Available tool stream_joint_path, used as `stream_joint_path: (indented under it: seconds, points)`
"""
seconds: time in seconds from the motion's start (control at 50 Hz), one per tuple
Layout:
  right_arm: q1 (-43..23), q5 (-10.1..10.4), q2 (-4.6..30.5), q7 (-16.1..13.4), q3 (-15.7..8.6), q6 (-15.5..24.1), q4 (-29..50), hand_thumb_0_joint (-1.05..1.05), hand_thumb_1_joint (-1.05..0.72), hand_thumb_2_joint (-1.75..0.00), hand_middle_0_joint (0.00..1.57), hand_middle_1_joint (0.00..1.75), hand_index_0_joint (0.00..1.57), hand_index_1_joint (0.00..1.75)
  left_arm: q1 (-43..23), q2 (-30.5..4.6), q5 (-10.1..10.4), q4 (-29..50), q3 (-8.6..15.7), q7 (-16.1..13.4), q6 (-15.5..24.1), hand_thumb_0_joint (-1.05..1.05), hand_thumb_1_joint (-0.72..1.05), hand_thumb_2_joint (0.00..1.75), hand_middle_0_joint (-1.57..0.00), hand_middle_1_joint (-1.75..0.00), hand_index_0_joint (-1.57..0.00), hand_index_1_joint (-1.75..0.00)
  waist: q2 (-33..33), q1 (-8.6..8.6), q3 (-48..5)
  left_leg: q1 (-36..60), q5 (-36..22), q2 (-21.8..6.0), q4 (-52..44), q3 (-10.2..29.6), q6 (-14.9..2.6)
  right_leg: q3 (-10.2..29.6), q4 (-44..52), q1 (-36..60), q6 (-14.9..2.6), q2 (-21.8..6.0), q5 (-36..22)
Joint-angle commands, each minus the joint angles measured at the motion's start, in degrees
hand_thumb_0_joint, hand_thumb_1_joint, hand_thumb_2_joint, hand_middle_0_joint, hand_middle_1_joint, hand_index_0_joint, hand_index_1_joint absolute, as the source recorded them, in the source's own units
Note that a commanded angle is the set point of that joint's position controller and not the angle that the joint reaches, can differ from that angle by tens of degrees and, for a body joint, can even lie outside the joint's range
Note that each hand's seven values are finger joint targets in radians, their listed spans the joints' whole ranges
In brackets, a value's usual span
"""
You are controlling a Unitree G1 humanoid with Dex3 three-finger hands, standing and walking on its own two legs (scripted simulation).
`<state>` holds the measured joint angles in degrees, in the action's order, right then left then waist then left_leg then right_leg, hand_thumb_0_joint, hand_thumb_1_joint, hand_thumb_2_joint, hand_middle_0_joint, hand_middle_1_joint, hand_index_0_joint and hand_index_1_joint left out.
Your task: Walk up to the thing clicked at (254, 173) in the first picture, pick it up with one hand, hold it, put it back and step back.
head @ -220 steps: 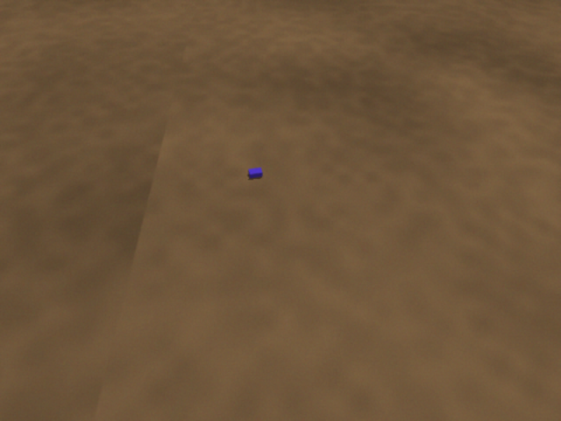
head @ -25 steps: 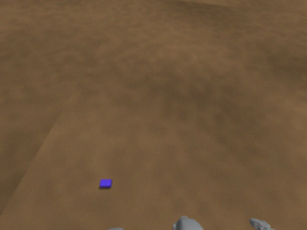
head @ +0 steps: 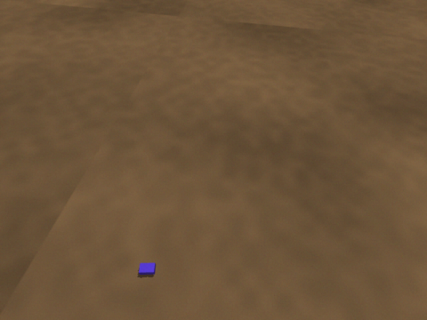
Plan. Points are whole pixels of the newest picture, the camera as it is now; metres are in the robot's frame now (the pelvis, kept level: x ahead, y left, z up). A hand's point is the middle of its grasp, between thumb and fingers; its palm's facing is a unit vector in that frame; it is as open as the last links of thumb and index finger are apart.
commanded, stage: walk up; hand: left
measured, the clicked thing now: (147, 268) +0.47 +0.27 -0.75
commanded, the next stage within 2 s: none
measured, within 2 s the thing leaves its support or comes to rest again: neither
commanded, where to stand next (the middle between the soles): +0.10 +0.01 m, yaw -1 degrees
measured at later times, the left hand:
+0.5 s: hand out of the picture +0.11 +0.26 -0.14, palm faces +0.01 -0.94 -0.35, open 7.4 cm
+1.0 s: hand out of the picture +0.13 +0.24 -0.13, palm faces -0.02 -0.94 -0.34, open 7.4 cm
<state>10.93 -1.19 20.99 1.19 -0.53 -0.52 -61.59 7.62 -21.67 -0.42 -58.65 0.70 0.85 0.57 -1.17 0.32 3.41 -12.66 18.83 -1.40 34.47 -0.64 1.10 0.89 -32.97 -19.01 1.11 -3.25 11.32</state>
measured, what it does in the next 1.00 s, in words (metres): stands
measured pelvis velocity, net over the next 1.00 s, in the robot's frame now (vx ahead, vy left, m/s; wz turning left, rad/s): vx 0.04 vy -0.01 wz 0.00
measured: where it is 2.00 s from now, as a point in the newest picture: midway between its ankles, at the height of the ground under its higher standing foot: outside the picture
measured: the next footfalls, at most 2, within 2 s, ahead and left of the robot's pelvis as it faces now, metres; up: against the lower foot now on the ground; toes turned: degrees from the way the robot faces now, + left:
left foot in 1.90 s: +0.23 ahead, +0.14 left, +0.00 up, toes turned -1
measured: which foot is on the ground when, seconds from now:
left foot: down 0.00-1.00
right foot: down 0.00-1.00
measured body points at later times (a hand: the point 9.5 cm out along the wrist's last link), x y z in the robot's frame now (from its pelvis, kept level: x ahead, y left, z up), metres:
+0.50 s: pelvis +0.04 +0.00 +0.02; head +0.05 -0.01 +0.46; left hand +0.11 +0.30 -0.11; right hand +0.15 -0.30 -0.12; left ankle +0.00 +0.13 -0.73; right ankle +0.08 -0.15 -0.73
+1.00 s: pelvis +0.04 -0.01 +0.02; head +0.04 -0.01 +0.47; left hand +0.13 +0.29 -0.11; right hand +0.10 -0.31 -0.12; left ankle +0.00 +0.13 -0.73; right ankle +0.08 -0.15 -0.73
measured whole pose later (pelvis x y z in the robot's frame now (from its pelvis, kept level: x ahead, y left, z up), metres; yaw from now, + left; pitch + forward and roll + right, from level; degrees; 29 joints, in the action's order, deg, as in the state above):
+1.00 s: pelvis +0.04 -0.01 +0.02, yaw +0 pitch -3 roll +0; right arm 6.2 -0.6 20.8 0.5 -1.2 -0.5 -65.9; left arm 3.8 -19.2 -0.7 -65.7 0.8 0.6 0.5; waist 0.6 0.7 3.4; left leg -3.4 14.1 -1.9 20.0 -0.7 1.9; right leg 0.7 -21.6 -11.0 2.1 -2.6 8.2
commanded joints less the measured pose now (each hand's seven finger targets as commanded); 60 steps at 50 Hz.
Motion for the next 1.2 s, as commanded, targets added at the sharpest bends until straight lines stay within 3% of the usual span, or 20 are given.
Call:
stream_joint_path:
  seconds: [0.0,0.06,0.14,0.3,0.52,1.18]
  points:
    - [-6.6,0.2,13.4,-0.6,-2.6,2.0,3.5,0.00,-0.90,-0.90,0.20,0.30,0.20,0.30,-2.5,-12.2,0.2,1.1,2.7,-0.7,1.3,0.00,0.90,0.90,-0.20,-0.30,-0.20,-0.30,5.6,-1.87,0.8,-9.3,14.1,-5.3,-16.3,8.8,-3.97,4.5,9.5,5.3,-3.38,-1.6,12.4]
    - [-6.7,0.2,13.5,-0.8,-2.5,2.2,2.8,0.00,-0.90,-0.90,0.20,0.30,0.20,0.30,-2.9,-12.1,0.1,0.0,2.5,-0.5,1.4,0.00,0.90,0.90,-0.20,-0.30,-0.20,-0.30,4.7,-1.69,-0.2,-7.5,11.1,-5.8,-16.9,8.3,-3.97,3.8,10.0,7.1,-3.04,-1.7,8.3]
    - [-6.4,0.6,12.9,-1.1,-2.2,2.8,1.8,0.00,-0.90,-0.90,0.20,0.30,0.20,0.30,-3.2,-11.5,0.5,-1.6,2.0,-0.6,1.7,0.00,0.90,0.90,-0.20,-0.30,-0.20,-0.30,3.9,-1.42,-3.6,-2.2,-2.4,-5.9,-15.4,6.6,-3.65,3.5,9.8,9.4,-2.65,-2.6,-4.2]
    - [-6.4,1.3,12.6,-1.6,-2.7,2.3,0.6,0.00,-0.90,-0.90,0.20,0.30,0.20,0.30,-4.3,-11.0,0.7,-3.6,1.5,-1.0,1.9,0.00,0.90,0.90,-0.20,-0.30,-0.20,-0.30,1.0,-0.26,-7.4,5.2,-16.4,-5.3,-13.4,4.0,-3.03,3.4,10.6,11.6,-2.54,-4.4,-15.8]
    - [-9.1,1.2,11.9,-1.5,-2.8,1.7,-0.1,0.00,-0.90,-0.90,0.20,0.30,0.20,0.30,-6.0,-10.6,0.3,-4.5,1.7,-1.3,1.6,0.00,0.90,0.90,-0.20,-0.30,-0.20,-0.30,0.0,-0.39,-7.3,7.3,-18.1,-5.6,-16.2,3.4,-2.59,2.6,12.0,12.7,-1.67,-4.5,-15.5]
    - [-6.3,0.6,11.6,-1.3,-2.6,1.7,-0.2,0.00,-0.90,-0.90,0.20,0.30,0.20,0.30,-6.7,-10.3,-0.2,-3.1,2.6,-1.0,1.0,0.00,0.90,0.90,-0.20,-0.30,-0.20,-0.30,0.5,-0.41,-4.0,5.1,-8.4,-5.0,-18.9,3.2,-2.55,4.1,14.3,11.5,-1.86,-3.2,-5.4]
